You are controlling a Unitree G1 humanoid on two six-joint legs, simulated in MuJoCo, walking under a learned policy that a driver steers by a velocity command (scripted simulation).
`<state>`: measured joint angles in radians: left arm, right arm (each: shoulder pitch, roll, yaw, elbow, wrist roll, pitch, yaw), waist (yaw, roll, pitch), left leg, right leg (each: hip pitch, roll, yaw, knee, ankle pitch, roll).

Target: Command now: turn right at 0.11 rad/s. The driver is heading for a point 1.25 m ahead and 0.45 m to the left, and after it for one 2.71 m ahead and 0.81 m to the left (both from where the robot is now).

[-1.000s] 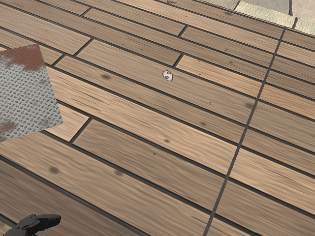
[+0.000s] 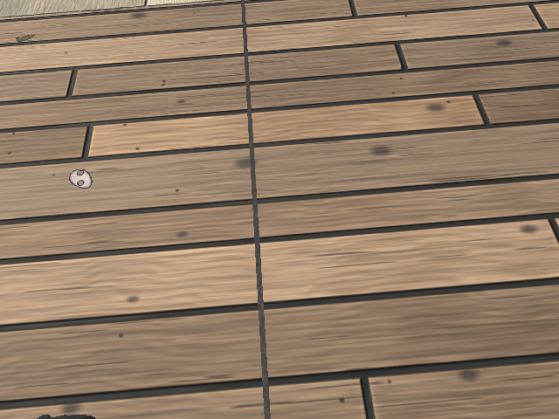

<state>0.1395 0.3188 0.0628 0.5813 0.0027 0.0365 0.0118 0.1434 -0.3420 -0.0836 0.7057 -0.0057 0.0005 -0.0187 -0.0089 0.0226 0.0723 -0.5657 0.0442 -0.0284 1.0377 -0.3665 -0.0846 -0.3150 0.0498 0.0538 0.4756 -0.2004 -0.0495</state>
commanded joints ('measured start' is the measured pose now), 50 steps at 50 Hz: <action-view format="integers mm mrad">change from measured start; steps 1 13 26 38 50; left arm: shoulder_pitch -50 -91 -116 -126 45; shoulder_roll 52 68 45 82 162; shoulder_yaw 1 24 31 44 37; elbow -40 -26 21 9 103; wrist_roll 18 24 -12 8 -46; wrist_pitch -26 -21 -55 -60 -57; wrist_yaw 7 28 -5 30 -28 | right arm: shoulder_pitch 60 141 55 91 71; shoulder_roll -3 -243 -170 -158 -98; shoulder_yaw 19 -54 -62 -65 -17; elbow -25 -96 -170 -167 -142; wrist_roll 5 16 30 25 9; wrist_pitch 1 -8 39 57 28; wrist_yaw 6 14 -31 -6 -18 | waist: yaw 2 16 -4 -30 -1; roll -144 269 138 -136 -179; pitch -222 -91 -193 -67 -140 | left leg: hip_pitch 180 419 436 -87 505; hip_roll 43 253 90 -31 -48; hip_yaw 7 -460 -440 -109 -17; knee -166 -654 -639 199 -711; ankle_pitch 91 717 499 -22 259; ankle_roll -7 346 280 2 57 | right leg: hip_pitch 84 -182 -138 142 68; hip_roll -218 15 52 -291 -215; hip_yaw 66 -133 58 198 159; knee -117 423 241 -207 -64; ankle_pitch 345 -190 -141 66 343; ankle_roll -158 90 136 -132 -91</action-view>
